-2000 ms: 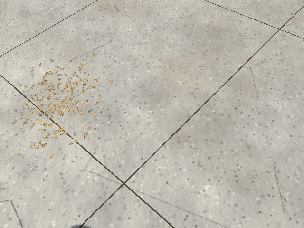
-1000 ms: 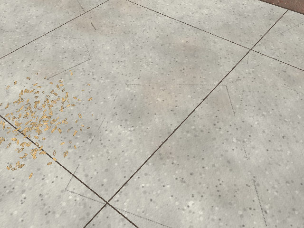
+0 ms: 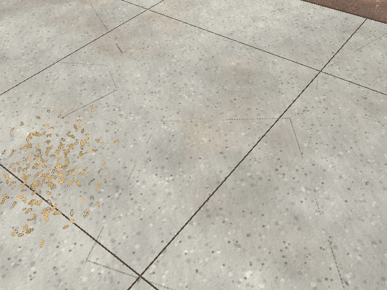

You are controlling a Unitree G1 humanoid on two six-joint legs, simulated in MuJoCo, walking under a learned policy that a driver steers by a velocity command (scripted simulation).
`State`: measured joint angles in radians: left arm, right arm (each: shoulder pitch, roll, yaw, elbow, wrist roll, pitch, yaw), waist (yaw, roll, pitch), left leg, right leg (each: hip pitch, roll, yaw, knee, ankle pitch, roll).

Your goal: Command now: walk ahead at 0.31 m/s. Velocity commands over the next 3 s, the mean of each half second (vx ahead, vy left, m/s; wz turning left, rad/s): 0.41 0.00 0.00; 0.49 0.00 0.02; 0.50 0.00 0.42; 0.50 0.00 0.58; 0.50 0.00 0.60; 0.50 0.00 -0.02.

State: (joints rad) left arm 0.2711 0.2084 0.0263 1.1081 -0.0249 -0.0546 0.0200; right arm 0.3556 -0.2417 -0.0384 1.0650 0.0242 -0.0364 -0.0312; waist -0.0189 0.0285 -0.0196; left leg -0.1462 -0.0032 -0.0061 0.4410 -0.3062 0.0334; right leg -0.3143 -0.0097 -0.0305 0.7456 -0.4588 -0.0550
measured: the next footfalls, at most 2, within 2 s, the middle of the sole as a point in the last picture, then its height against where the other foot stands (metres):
left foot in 0.54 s outside the picture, level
right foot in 1.06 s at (242, 237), level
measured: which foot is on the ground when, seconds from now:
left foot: down 0.00-0.06, up 0.08-0.52, down 0.54-1.00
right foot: down 0.00-0.56, up 0.58-1.00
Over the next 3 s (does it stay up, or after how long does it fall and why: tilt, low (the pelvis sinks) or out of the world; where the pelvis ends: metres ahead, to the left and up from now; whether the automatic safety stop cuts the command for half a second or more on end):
stays up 1.40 0.51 0.00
